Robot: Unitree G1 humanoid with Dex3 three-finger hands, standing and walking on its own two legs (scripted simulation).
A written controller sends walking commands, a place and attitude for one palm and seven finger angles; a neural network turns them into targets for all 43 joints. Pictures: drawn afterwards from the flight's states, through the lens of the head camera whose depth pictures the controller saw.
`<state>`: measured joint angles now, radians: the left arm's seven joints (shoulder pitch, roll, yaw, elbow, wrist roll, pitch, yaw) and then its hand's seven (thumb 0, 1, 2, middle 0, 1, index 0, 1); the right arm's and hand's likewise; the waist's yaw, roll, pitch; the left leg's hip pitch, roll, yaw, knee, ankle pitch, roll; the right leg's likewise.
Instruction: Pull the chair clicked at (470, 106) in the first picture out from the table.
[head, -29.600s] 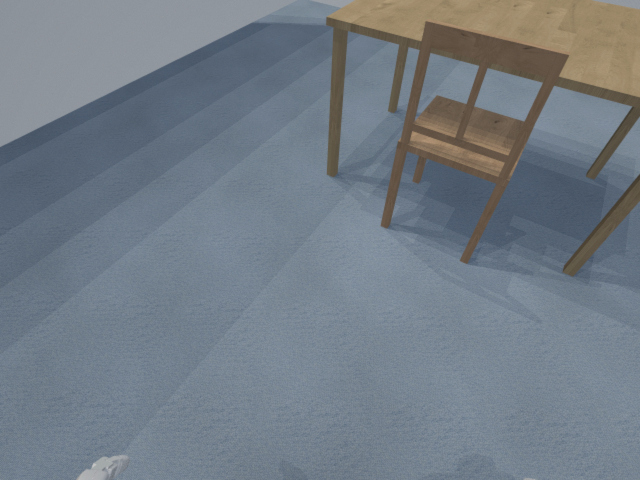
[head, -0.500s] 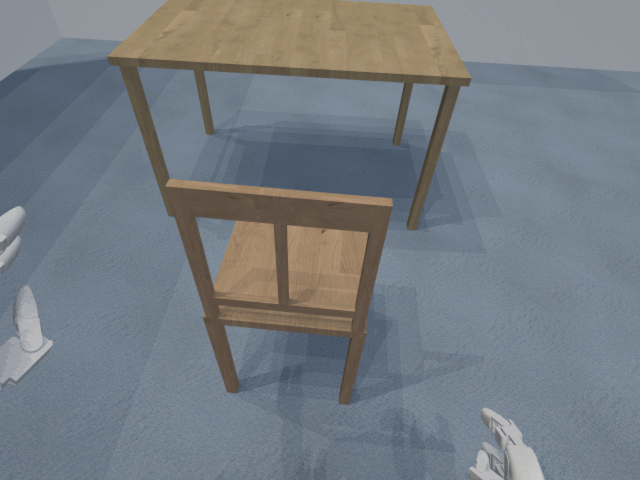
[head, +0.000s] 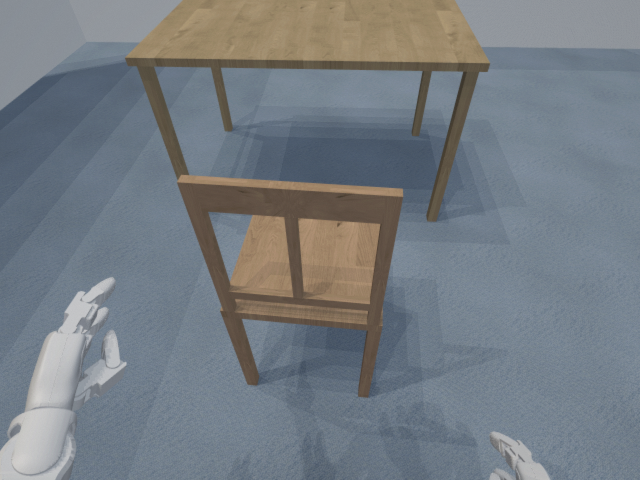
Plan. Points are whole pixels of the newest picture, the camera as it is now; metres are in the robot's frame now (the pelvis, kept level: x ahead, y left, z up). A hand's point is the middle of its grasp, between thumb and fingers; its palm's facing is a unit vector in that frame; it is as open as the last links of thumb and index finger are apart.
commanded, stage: let the arm hang, fingers relaxed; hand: left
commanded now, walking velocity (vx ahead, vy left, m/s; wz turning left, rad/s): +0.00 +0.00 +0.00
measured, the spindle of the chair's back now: (295, 258) +0.55 +0.08 -0.12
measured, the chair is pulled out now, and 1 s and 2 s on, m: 0.64 0.64 0.64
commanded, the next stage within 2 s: look to check the result in 1.00 s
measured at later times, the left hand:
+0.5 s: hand out of the picture -0.04 +0.18 -0.17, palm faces +0.01 -0.97 -0.25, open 7.3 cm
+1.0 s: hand out of the picture +0.01 +0.14 -0.17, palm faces +0.02 -0.98 -0.19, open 7.3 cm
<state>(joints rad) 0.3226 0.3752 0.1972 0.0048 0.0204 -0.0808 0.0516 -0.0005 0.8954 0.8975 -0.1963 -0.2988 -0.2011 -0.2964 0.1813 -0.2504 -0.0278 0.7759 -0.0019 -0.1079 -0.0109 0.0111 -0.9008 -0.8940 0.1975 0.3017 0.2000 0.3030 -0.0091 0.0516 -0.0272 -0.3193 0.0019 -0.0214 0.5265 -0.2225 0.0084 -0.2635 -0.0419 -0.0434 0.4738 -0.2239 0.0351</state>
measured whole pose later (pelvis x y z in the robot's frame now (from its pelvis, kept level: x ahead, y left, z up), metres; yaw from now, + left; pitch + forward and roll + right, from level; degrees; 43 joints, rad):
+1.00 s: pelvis +0.01 -0.03 +0.00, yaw +0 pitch -1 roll +0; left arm 0.30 0.14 -0.01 1.05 0.00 0.02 0.03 0.01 0.92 0.90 -0.20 -0.30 -0.20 -0.30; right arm 0.34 -0.11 -0.01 1.05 -0.01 0.00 -0.04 0.01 -0.91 -0.89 0.19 0.30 0.20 0.30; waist 0.00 0.02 0.05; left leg -0.25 0.03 -0.04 0.49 -0.22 -0.03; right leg -0.22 -0.01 -0.06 0.49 -0.26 -0.01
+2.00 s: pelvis +0.02 -0.03 +0.00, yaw +0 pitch -1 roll +0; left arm 0.30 0.14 -0.01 1.06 0.00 0.01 0.03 0.00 0.91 0.90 -0.19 -0.30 -0.20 -0.30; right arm 0.32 -0.11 0.00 1.07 -0.01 0.00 -0.04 0.01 -0.91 -0.89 0.19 0.30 0.20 0.30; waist 0.00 0.01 0.07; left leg -0.22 0.03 -0.04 0.45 -0.22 -0.04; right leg -0.19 -0.01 -0.06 0.46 -0.26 -0.01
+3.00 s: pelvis +0.02 -0.04 +0.00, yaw +1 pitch -1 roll +0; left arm 0.30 0.13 0.00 1.06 0.00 0.01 0.03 0.00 0.91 0.90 -0.19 -0.30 -0.20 -0.30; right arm 0.32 -0.11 0.00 1.07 -0.01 0.00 -0.05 0.01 -0.91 -0.89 0.19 0.30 0.20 0.30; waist 0.00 0.01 0.07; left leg -0.22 0.03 -0.05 0.46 -0.22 -0.04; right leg -0.18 -0.01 -0.07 0.46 -0.26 -0.02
